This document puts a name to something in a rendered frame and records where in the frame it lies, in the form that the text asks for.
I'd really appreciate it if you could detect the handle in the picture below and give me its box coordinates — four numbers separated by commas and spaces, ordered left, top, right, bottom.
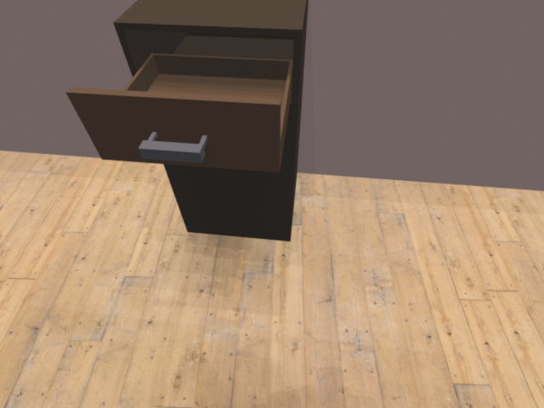
139, 132, 208, 163

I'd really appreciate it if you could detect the cabinet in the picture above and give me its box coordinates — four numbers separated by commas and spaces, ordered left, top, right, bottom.
113, 0, 309, 241

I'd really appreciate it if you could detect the drawer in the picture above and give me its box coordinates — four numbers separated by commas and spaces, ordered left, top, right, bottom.
66, 54, 293, 173

